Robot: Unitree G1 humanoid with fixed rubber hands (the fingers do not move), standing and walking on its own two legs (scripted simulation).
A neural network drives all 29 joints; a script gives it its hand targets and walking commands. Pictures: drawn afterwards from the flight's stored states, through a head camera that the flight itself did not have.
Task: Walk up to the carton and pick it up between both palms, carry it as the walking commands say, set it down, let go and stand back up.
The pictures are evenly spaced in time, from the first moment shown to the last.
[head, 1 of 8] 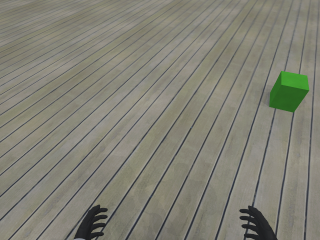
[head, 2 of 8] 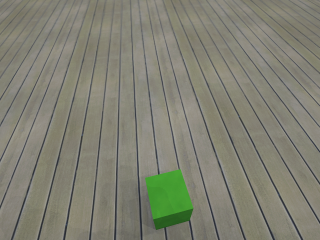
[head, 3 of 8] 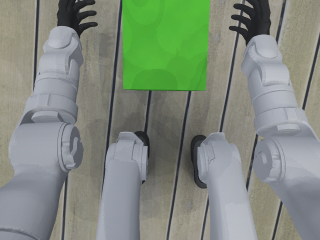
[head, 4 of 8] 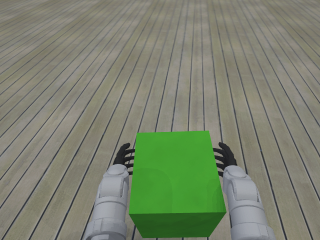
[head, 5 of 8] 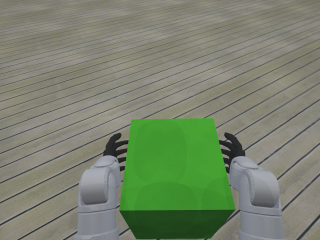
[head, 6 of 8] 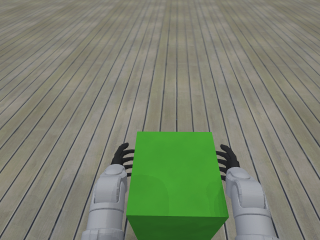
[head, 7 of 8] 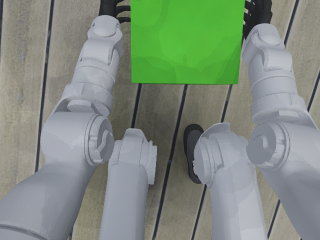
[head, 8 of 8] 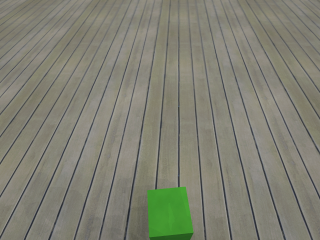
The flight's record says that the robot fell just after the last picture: no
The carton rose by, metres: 0.68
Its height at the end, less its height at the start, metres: +0.00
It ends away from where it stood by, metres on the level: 0.71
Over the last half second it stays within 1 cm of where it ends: yes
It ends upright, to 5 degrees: yes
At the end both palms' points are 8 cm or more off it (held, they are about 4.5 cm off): yes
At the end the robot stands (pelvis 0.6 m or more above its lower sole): yes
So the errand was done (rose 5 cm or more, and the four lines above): yes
